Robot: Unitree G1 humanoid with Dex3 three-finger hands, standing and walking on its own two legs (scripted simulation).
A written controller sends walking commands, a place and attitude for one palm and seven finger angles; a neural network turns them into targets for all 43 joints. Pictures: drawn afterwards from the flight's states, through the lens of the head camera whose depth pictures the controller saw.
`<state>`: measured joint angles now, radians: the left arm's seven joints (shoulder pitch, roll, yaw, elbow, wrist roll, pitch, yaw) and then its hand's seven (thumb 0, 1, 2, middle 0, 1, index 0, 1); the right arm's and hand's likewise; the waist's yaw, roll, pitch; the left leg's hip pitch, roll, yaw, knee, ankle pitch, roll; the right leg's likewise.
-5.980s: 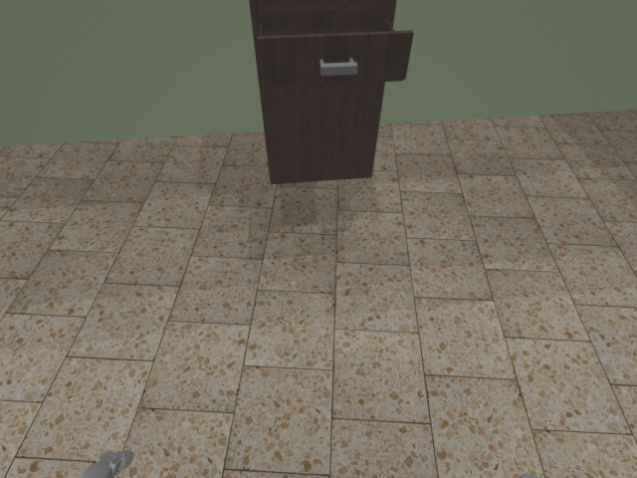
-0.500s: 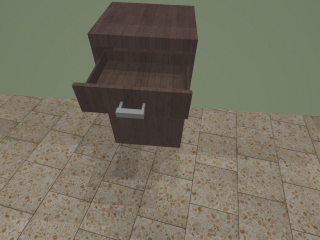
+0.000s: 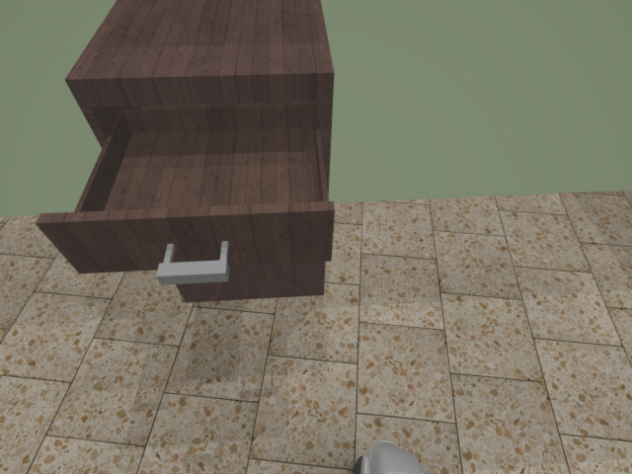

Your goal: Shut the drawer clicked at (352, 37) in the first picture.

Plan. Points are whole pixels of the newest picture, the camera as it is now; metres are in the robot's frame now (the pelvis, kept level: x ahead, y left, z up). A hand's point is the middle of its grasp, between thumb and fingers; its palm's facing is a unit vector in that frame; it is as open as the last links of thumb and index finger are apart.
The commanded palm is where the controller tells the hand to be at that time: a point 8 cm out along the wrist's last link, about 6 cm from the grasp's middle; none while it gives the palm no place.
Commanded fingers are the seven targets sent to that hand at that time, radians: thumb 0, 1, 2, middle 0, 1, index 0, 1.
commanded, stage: take the last steps up to it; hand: left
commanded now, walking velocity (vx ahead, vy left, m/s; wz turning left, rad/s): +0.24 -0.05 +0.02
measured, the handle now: (195, 260) +0.44 +0.20 -0.04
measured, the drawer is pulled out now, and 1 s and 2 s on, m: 0.30 0.30 0.30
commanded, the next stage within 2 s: come to a stop and stand still in 0.26 s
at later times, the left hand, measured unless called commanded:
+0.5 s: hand out of the picture +0.13 +0.14 -0.18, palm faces +0.10 -0.99 -0.13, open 7.3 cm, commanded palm none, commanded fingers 0.00 0.90 0.90 -0.20 -0.30 -0.20 -0.30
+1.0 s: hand out of the picture +0.15 +0.12 -0.15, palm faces +0.01 -0.95 -0.30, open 7.4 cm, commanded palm none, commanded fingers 0.00 0.90 0.90 -0.20 -0.30 -0.20 -0.30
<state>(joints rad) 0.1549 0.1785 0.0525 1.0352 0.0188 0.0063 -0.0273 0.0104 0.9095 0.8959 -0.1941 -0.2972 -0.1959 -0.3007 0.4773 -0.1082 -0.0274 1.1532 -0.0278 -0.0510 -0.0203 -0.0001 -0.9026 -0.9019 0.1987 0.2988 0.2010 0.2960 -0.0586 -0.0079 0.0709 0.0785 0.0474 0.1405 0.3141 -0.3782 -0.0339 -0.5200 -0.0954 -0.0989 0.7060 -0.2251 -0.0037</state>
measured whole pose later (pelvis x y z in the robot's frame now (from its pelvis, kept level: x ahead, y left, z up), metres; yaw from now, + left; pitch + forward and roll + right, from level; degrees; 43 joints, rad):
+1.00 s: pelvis +0.12 -0.08 +0.00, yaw -2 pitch -1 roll +2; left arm 0.26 0.17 0.03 1.05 0.03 0.02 0.03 0.01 0.91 0.90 -0.19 -0.30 -0.20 -0.30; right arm 0.20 -0.22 -0.06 1.07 -0.01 0.07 0.00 0.00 -0.91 -0.90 0.20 0.30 0.20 0.30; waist 0.01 0.05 0.03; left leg -0.36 0.04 0.06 0.65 -0.37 -0.02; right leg -0.22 -0.04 -0.03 0.56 -0.33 -0.02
